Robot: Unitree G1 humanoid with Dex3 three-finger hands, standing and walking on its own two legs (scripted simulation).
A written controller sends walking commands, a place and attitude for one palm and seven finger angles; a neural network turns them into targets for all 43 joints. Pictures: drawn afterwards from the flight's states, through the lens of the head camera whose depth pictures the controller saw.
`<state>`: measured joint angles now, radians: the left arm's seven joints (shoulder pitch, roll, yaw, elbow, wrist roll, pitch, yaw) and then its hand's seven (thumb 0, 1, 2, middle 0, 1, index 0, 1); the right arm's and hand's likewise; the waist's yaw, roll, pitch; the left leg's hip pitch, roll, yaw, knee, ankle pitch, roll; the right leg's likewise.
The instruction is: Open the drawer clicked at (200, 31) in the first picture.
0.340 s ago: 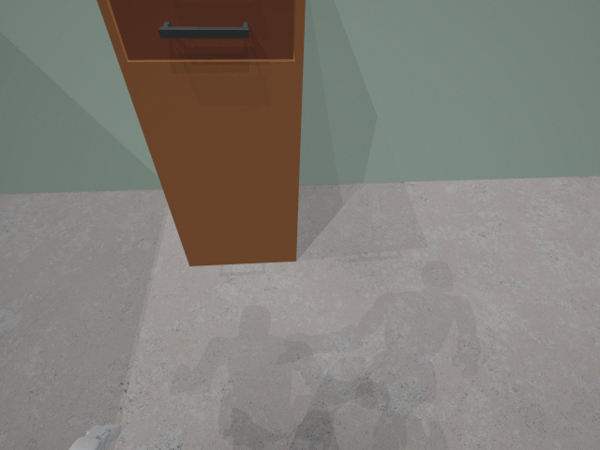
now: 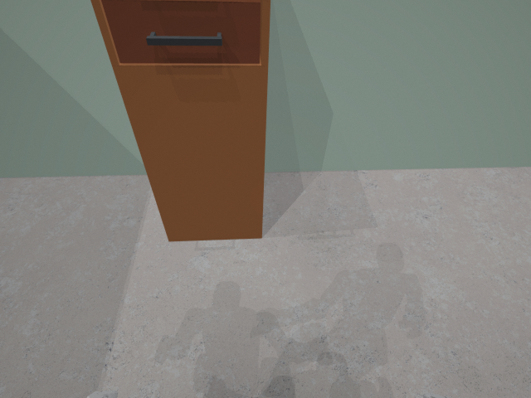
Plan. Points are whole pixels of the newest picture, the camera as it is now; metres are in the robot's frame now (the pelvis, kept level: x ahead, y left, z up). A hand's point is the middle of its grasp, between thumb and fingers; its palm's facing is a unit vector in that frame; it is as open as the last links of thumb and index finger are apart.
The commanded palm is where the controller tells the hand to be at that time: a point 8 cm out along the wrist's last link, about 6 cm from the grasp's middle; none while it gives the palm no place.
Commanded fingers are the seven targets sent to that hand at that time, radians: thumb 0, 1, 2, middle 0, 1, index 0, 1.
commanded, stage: stand and wait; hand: left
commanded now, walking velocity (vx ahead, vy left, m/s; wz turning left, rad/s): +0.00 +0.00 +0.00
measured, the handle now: (185, 38) +0.90 +0.27 +0.15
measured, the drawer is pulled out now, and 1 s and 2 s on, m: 0.00 0.00 0.00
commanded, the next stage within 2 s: look at it before walking up in 0.50 s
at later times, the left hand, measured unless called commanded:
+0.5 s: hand out of the picture +0.05 +0.23 -0.15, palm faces -0.03 -0.94 -0.33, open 7.4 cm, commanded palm none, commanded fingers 0.00 0.90 0.90 -0.20 -0.30 -0.20 -0.30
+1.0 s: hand out of the picture +0.07 +0.23 -0.15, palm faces -0.03 -0.94 -0.33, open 7.4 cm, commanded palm none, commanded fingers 0.00 0.90 0.90 -0.20 -0.30 -0.20 -0.30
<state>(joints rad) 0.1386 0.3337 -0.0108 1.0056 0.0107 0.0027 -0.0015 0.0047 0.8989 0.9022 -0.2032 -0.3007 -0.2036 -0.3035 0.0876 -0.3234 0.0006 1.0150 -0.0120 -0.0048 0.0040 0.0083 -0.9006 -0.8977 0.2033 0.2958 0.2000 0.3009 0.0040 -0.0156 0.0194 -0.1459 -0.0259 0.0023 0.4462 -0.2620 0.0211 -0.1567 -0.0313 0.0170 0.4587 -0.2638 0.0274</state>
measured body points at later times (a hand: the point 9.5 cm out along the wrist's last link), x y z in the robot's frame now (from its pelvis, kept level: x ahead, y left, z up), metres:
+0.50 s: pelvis -0.02 -0.01 +0.00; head -0.02 -0.01 +0.45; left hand +0.05 +0.28 -0.13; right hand +0.04 -0.31 -0.13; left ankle -0.01 +0.11 -0.74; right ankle -0.01 -0.14 -0.74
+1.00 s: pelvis -0.01 -0.01 +0.01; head -0.01 -0.01 +0.46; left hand +0.07 +0.28 -0.13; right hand +0.07 -0.31 -0.13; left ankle -0.01 +0.11 -0.74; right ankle -0.01 -0.14 -0.74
